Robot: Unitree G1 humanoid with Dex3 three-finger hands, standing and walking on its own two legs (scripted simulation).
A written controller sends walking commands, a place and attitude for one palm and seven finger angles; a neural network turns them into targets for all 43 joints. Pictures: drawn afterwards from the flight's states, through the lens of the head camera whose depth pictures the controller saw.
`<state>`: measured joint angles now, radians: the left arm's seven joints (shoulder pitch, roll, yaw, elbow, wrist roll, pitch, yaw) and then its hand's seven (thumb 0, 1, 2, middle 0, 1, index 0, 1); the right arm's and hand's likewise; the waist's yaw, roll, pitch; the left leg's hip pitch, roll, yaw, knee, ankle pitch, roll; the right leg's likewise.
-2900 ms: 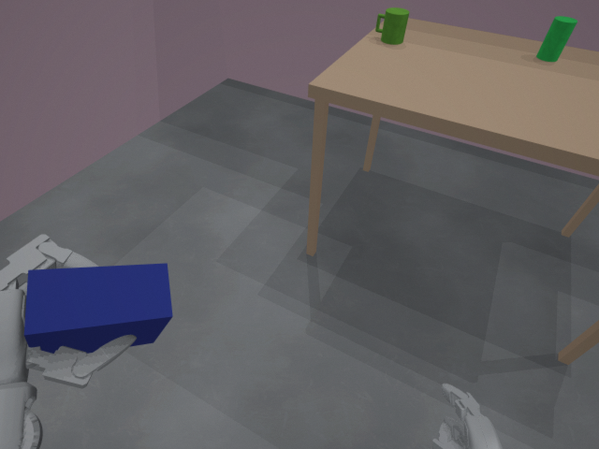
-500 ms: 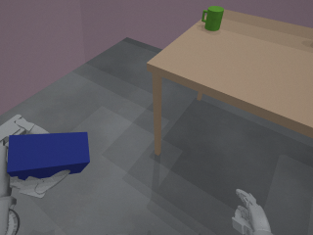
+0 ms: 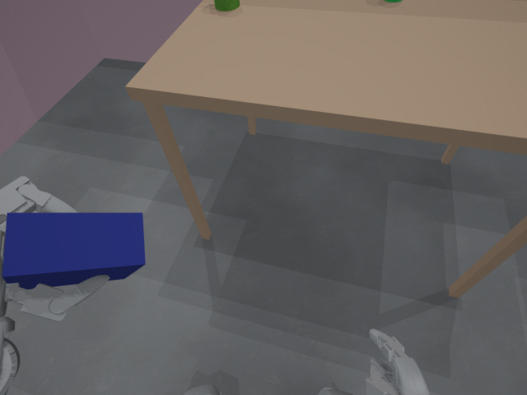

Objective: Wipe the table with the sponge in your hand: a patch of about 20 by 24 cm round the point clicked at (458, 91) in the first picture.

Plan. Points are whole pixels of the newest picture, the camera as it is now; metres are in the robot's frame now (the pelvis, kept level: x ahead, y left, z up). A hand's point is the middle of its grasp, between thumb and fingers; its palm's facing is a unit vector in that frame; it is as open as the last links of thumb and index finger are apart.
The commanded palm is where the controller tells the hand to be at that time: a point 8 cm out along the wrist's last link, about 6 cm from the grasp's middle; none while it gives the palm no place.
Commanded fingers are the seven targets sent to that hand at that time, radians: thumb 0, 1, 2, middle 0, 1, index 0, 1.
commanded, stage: turn to face it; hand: left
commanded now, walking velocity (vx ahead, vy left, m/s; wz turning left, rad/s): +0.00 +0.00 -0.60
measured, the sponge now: (96, 251) +0.24 +0.20 +0.16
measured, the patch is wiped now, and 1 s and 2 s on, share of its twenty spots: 0.00 0.00 0.00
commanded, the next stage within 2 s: take the last steps up to it in 1.04 s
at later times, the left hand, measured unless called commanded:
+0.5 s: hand (151, 291) +0.19 +0.11 +0.19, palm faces +0.17 -0.90 -0.40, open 9.7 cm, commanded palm +0.15 +0.17 +0.19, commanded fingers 0.00 0.10 1.30 -1.20 -1.60 -1.20 -1.60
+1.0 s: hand (326, 356) +0.14 -0.04 +0.19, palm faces -0.15 -0.84 -0.53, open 9.7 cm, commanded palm +0.12 +0.03 +0.19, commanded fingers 0.00 0.10 1.30 -1.20 -1.60 -1.20 -1.60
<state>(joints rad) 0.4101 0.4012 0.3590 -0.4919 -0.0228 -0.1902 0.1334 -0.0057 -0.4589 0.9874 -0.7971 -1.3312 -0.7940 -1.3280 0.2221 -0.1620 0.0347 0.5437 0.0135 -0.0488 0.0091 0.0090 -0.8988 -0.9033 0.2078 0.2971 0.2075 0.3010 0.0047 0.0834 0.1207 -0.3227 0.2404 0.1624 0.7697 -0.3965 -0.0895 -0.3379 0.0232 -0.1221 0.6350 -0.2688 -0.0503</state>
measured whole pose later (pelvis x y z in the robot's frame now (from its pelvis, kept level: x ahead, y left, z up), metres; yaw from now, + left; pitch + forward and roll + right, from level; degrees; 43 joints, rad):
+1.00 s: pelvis -0.16 -0.12 +0.01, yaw -31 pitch +1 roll +2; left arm 0.56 0.44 0.41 -0.57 -0.05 -0.24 0.14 -0.01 -0.46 0.99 -0.79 -1.33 -0.79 -1.33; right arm 0.18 -0.25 -0.03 0.58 0.01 0.02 -0.02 0.01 -0.91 -0.90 0.20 0.30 0.20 0.30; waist -0.04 -0.02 0.07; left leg -0.42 0.01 0.05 0.92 -0.46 -0.06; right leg -0.39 0.08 0.04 0.47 -0.09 -0.09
